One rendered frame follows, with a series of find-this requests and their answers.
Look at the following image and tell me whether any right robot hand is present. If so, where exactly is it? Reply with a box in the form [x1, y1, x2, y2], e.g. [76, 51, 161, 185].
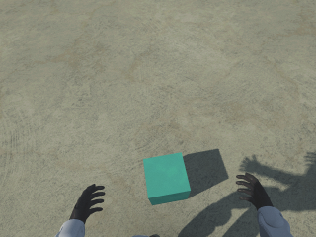
[236, 172, 273, 211]

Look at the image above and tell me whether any robot left forearm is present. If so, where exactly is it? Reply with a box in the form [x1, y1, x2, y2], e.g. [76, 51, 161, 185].
[54, 219, 85, 237]

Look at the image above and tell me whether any robot right forearm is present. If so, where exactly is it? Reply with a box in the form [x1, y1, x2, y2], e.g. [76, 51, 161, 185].
[257, 206, 293, 237]

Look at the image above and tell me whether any carton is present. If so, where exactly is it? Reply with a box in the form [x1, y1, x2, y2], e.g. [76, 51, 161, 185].
[143, 152, 191, 205]

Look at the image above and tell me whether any left robot hand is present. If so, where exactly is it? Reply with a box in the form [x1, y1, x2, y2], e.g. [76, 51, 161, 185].
[69, 184, 105, 224]

